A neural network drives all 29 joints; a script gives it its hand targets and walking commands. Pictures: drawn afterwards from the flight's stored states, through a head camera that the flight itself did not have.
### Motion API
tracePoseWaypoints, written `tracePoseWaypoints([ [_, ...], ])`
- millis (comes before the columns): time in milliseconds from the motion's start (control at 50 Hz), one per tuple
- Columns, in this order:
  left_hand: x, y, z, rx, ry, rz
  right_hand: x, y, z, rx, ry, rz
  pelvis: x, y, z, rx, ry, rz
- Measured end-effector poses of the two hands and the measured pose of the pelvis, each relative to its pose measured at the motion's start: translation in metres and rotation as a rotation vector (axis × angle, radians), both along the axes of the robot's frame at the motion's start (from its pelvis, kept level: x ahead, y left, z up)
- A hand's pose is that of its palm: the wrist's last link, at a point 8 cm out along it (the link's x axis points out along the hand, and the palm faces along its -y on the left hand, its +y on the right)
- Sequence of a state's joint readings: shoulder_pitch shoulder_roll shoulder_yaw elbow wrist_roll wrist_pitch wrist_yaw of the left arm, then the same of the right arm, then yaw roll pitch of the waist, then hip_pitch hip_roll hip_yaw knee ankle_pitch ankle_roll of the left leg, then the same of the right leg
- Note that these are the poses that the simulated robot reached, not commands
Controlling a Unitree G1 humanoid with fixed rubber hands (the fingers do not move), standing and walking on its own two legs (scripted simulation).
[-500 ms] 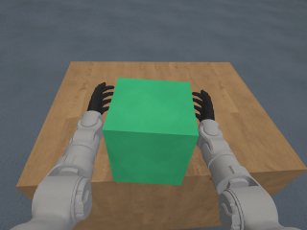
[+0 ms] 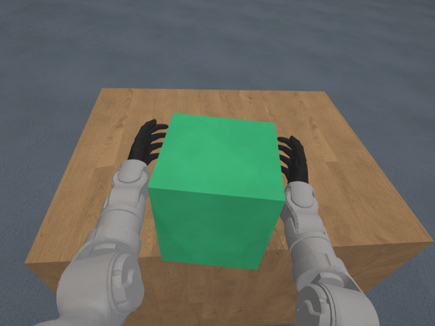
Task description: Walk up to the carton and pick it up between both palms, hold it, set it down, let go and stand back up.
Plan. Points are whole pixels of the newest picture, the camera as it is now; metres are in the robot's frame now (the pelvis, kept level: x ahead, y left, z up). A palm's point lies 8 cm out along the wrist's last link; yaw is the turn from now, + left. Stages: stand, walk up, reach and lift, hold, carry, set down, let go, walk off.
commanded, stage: reach and lift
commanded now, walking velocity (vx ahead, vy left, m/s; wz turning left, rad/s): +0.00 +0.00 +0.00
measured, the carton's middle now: (216, 193) +0.39 -0.02 +0.04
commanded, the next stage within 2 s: none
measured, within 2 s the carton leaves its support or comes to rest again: leaves its support in 0.80 s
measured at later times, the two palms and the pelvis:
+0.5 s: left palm (139, 161) +0.42 +0.13 +0.12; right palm (296, 179) +0.37 -0.16 +0.11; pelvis +0.00 +0.00 +0.00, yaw +0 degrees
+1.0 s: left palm (129, 160) +0.39 +0.14 +0.15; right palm (299, 169) +0.36 -0.16 +0.15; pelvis -0.02 +0.00 +0.00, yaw +0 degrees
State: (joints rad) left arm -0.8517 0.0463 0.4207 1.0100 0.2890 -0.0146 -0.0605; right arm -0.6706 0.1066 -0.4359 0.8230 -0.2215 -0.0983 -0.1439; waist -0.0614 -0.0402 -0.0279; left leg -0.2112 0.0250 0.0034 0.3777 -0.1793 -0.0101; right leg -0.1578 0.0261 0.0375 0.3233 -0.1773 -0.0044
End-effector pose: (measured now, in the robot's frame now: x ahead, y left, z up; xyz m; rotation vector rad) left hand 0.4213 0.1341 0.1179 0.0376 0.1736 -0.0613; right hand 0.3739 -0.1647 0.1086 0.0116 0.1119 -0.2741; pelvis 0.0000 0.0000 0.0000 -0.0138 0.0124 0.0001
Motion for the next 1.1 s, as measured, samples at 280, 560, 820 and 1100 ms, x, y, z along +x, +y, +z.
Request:
tracePoseWaypoints([
  [280, -0.004, 0.001, 0.000, -0.003, 0.019, -0.001, -0.004, 0.000, 0.000, -0.009, 0.002, 0.006, -0.002, 0.001, 0.000, -0.001, -0.016, 0.000],
  [560, -0.007, 0.001, 0.001, -0.012, 0.026, 0.019, -0.004, 0.001, 0.001, -0.018, 0.003, 0.005, -0.003, 0.001, 0.000, -0.001, -0.018, 0.000],
  [820, -0.021, 0.007, 0.007, 0.020, 0.038, 0.044, -0.010, 0.006, 0.009, -0.039, 0.017, 0.039, -0.011, 0.002, 0.000, -0.002, -0.031, 0.000],
  [1100, -0.037, 0.015, 0.032, 0.060, 0.030, 0.085, -0.011, 0.013, 0.043, -0.032, 0.005, 0.084, -0.021, 0.002, 0.000, -0.003, -0.059, 0.000],
])
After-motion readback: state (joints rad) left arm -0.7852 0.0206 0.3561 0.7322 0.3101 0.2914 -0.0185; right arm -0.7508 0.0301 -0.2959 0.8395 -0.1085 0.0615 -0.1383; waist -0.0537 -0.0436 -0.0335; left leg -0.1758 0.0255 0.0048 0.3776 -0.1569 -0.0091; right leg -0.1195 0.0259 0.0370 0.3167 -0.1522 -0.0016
